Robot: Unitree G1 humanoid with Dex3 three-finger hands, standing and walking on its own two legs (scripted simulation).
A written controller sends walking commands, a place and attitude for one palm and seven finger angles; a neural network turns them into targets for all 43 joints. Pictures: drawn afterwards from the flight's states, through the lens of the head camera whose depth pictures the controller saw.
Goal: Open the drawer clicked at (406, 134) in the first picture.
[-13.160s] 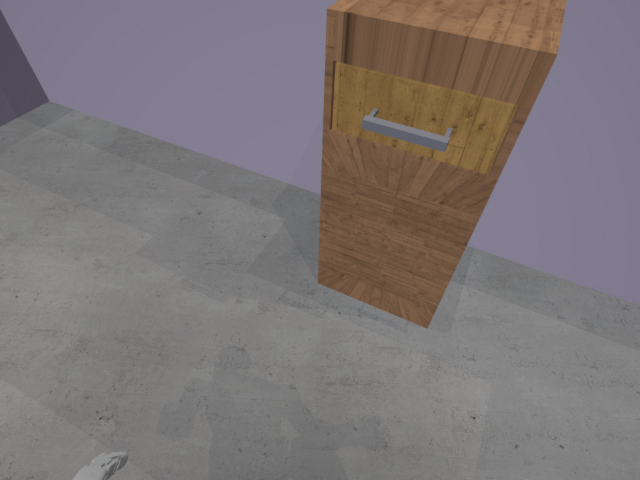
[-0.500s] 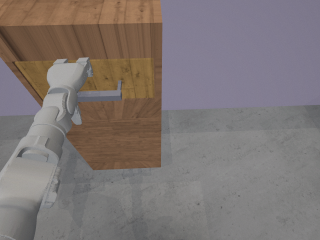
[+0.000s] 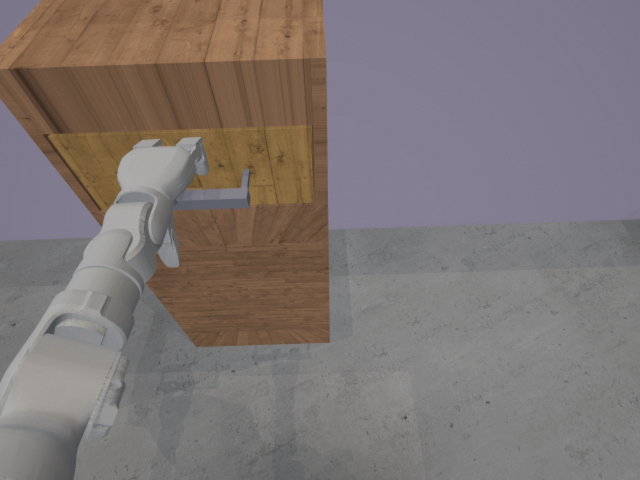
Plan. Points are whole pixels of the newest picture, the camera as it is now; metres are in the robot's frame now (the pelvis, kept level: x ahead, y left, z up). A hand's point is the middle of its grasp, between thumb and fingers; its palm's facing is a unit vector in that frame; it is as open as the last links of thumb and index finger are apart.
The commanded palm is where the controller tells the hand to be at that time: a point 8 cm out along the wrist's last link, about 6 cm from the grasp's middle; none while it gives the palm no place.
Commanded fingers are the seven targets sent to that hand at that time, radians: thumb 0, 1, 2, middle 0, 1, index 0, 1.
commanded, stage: move the hooked fingers above the handle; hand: left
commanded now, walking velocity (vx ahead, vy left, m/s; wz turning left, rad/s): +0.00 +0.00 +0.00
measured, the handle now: (191, 189) +0.54 +0.20 +0.02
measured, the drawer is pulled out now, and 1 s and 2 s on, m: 0.00 0.00 0.00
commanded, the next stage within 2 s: none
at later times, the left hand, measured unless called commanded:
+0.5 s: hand (196, 200) +0.47 +0.17 +0.07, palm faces -0.10 -0.03 -0.99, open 13.8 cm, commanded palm +0.47 +0.19 +0.14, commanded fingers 0.00 -0.50 0.30 -0.30 -1.20 -0.30 -1.20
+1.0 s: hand (162, 204) +0.46 +0.21 +0.07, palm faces -0.12 +0.00 -0.99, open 13.8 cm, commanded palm +0.47 +0.21 +0.13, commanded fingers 0.00 -0.50 0.30 -0.30 -1.20 -0.30 -1.20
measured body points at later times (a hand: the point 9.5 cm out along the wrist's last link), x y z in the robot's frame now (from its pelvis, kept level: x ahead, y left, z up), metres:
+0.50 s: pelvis +0.00 +0.00 +0.00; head +0.07 -0.01 +0.44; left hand +0.47 +0.17 +0.13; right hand +0.03 -0.28 -0.13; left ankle -0.02 +0.11 -0.72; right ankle -0.02 -0.12 -0.72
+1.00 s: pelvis +0.00 +0.00 +0.00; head +0.06 -0.01 +0.44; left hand +0.46 +0.21 +0.13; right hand +0.03 -0.28 -0.13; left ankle -0.02 +0.11 -0.72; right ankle -0.02 -0.12 -0.72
